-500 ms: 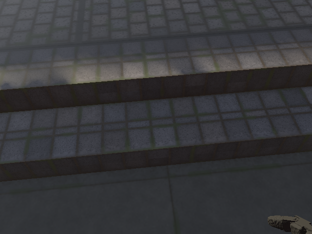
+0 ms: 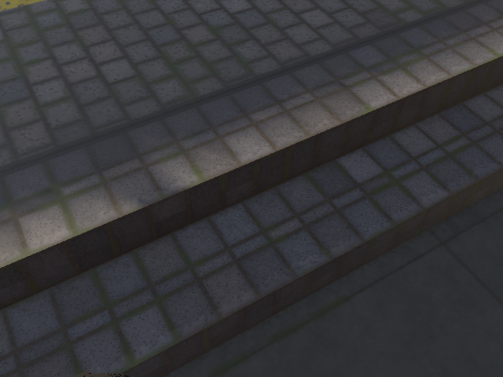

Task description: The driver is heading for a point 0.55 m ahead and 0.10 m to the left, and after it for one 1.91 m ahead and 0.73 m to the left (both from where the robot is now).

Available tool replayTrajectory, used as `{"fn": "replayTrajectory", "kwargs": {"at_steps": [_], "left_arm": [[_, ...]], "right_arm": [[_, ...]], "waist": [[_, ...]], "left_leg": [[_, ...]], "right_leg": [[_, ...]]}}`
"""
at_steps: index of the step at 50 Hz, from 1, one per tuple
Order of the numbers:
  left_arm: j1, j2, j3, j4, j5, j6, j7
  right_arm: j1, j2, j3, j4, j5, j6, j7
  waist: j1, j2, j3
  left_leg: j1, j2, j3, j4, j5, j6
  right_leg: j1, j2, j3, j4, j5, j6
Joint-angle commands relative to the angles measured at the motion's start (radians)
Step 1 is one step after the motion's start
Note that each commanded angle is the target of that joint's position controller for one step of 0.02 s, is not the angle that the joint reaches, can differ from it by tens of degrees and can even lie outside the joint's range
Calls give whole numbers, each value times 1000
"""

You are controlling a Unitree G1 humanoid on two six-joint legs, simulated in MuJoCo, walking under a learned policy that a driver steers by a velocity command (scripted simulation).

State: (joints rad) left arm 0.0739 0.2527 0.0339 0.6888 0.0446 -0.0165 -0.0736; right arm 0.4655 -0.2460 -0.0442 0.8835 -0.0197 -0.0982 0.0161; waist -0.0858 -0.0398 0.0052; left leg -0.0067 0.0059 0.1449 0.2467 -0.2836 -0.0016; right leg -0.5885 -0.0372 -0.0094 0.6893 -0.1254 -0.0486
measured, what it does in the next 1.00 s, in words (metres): walks ahead, turning left: right foot, then left foot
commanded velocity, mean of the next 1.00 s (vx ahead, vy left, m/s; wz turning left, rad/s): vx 0.42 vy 0.00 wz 0.37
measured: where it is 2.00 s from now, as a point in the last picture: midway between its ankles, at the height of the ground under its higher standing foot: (195, 315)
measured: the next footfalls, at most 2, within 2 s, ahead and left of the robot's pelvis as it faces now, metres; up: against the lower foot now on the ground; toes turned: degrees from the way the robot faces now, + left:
right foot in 0.08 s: +0.18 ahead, -0.11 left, +0.00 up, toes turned -4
left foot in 0.60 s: +0.38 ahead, +0.08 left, +0.00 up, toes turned +17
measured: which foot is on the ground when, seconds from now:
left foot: down 0.00-0.10, up 0.12-0.58, down 0.60-1.00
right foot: up 0.00-0.06, down 0.08-0.58, up 0.60-1.00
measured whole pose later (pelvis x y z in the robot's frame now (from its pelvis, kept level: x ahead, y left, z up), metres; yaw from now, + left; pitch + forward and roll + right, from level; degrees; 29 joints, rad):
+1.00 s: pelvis +0.43 +0.03 +0.00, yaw +28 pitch +4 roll -2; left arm -0.02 0.13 -0.04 0.54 0.06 0.03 0.03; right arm 0.44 -0.22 -0.02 0.93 -0.02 -0.04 -0.04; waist -0.07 -0.02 0.07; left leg -0.15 -0.11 -0.17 0.37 -0.27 0.10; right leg -1.23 -0.02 -0.06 1.95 -0.50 -0.01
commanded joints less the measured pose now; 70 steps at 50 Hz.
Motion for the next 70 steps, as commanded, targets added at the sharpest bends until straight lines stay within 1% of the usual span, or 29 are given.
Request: {"fn": "replayTrajectory", "kwargs": {"at_steps": [1, 4, 5, 6, 7, 10, 15, 24, 28, 30, 31, 32, 33, 35, 37, 41, 45, 48, 53, 54, 56, 57, 58, 59, 61, 62, 63, 66, 70], "left_arm": [[-55, 54, 7, -78, 3, -24, 9], [247, 108, 34, 26, 34, -55, 37], [384, 217, 58, 32, 51, -61, 56], [397, 262, 74, 44, 5, -48, 66], [329, 216, 62, 41, -14, -45, 67], [193, 71, 18, 50, -21, -64, 64], [231, 72, 22, 99, -28, -101, 72], [322, 77, 21, 174, -11, -88, 95], [281, 133, 29, 166, -13, -73, 104], [189, 166, 41, 137, -45, -60, 91], [168, 61, 21, 111, -33, -65, 83], [265, 12, 4, 61, -34, -68, 83], [214, 32, 2, 54, -9, -71, 82], [156, 43, 9, 37, 2, -73, 80], [176, 26, 4, 20, 11, -34, 73], [79, -34, -15, -49, 0, 9, 92], [-155, -73, -50, -203, 10, 16, 121], [-250, -76, -69, -278, 14, 15, 109], [-232, -101, -90, -357, -3, 66, 104], [-70, -125, -89, -280, -14, 62, 106], [202, -5, -27, -191, -34, 48, 116], [301, 49, 0, -162, -10, 29, 118], [312, 177, 30, -125, 8, 32, 125], [216, 135, 33, -143, -26, 48, 133], [-26, -47, -8, -113, -29, 49, 139], [-32, -107, -34, -135, -29, 6, 121], [-30, -97, -30, -86, -32, -18, 115], [115, -75, -25, -8, -38, -52, 118], [143, -46, -20, -12, -35, -39, 132]], "right_arm": [[-7, -165, -35, -27, 2, 1, -7], [12, -134, -17, -9, 14, 14, -12], [24, -48, 9, -68, 32, 11, -4], [35, -89, -7, -67, 19, 16, -10], [-31, -129, -22, -63, 8, 26, -12], [-53, -74, -15, -26, 2, 45, 0], [-105, -32, -20, -16, -10, 68, 19], [-362, 3, 7, -102, -22, 76, 27], [-232, -30, -10, -83, -28, 76, 0], [-1, -63, -37, -22, -28, 57, -8], [-8, -177, -63, -5, -29, 48, -14], [-6, -288, -87, -21, -18, 55, -12], [-22, -261, -92, -25, 13, 64, -18], [-136, -134, -53, -40, 15, 73, -26], [-171, -91, -33, -55, 16, 64, -30], [-55, -139, -40, -27, -4, 42, -36], [54, -117, -18, 4, -11, 48, -46], [68, -122, -8, 19, -9, 48, -59], [72, -173, -34, 11, 13, 91, -89], [-66, -159, -33, -51, 0, 96, -86], [-143, -232, -63, -92, 44, 58, -58], [-175, -225, -74, -109, 62, 31, -40], [-157, -88, -55, -179, 58, 31, -5], [-40, -66, -49, -153, -31, 36, 8], [-67, -13, -34, -166, -50, 96, -20], [-134, -19, -9, -173, 23, 121, -32], [-78, -15, -9, -175, 36, 131, -39], [-103, 3, 22, -196, 31, 115, -43], [-181, 21, 39, -253, 30, 108, -36]], "waist": [[47, 159, 53], [176, 74, -144], [218, -128, -288], [202, -218, -322], [178, -90, -190], [85, -58, 1], [60, -42, 16], [103, -33, 65], [32, -48, -45], [-99, -5, -145], [-61, 181, -73], [31, 240, -166], [3, 126, -163], [80, 23, 24], [125, 12, 29], [66, 116, -32], [11, 103, 2], [8, 60, 25], [27, 132, -96], [120, 172, -183], [249, 247, -321], [305, 135, -368], [251, -387, -414], [165, -264, -463], [5, 2, -73], [66, 13, -15], [-2, 9, 10], [30, 25, -10], [34, 4, -55]], "left_leg": [[-43, 251, -120, -19, 491, 132], [-148, 169, -51, 409, 626, 91], [-452, 68, -5, 750, 183, 51], [-619, -33, -95, 949, -239, 52], [-662, 24, -191, 984, -174, 71], [-567, 86, -186, 854, -30, 64], [-607, 71, -172, 857, 111, 44], [-599, 51, -53, 605, 182, 76], [-372, -65, 21, 507, 2, 167], [-46, -100, -12, 251, 175, 208], [85, 103, -307, 180, 410, 252], [229, 332, -736, 150, 780, 427], [155, 343, -716, 68, 471, 460], [-74, 249, -569, 51, 427, 368], [-211, 173, -429, 92, 648, 314], [-140, 130, -421, 122, 857, 303], [41, 190, -546, 108, 521, 301], [20, 154, -550, 69, 423, 262], [67, 151, -472, -54, 879, 213], [-28, 100, -302, 54, 1330, 173], [-62, 125, -345, 299, 1736, 130], [-146, 96, -338, 519, 1487, 107], [-456, -235, -274, 1048, 14, 0], [-472, -244, -441, 1409, -130, 4], [-612, -132, -332, 1429, -87, 4], [-662, -158, -322, 1536, -154, -20], [-670, -132, -342, 1565, -110, -10], [-783, -139, -361, 1661, 53, 30], [-853, -105, -358, 1498, 170, -18]], "right_leg": [[110, 25, -67, -103, -58, -35], [575, 27, -32, -214, -41, -100], [874, -291, 358, -263, -143, -173], [883, -412, 639, -388, -36, -227], [772, -360, 489, -385, -25, -199], [491, -225, 192, -492, 80, -102], [485, -197, 4, -530, 337, -93], [579, -235, -143, -456, 534, -117], [625, -242, -214, -126, 1078, -83], [448, -183, -228, 304, 803, -41], [123, -35, -212, 650, -130, 10], [-123, 72, -49, 915, -345, 44], [-186, 16, 28, 947, -256, 51], [-239, -15, 1, 975, -214, 60], [-200, -25, 9, 990, -200, 76], [-372, 39, -75, 1207, -281, 80], [-822, 10, -24, 1468, -412, 33], [-850, 11, -40, 1322, -406, 37], [-409, 33, -86, 745, -373, 26], [-107, 77, -115, 634, -396, -16], [289, 111, -68, 419, -220, -46], [462, 54, 79, 247, -98, -97], [569, -314, 677, -124, 505, -315], [435, -339, 955, -232, 454, -363], [101, -244, 652, -180, -119, -272], [59, -186, 561, -218, -163, -218], [26, -157, 445, -195, -204, -184], [104, -138, 324, -212, -156, -177], [203, -101, 171, -220, -53, -163]]}}
Velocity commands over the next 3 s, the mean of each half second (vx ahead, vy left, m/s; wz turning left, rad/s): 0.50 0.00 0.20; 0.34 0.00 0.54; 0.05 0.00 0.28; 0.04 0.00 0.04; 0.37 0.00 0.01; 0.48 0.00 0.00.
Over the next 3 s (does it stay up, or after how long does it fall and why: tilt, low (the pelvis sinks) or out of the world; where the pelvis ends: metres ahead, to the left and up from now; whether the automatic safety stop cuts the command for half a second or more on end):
stays up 1.11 0.33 0.28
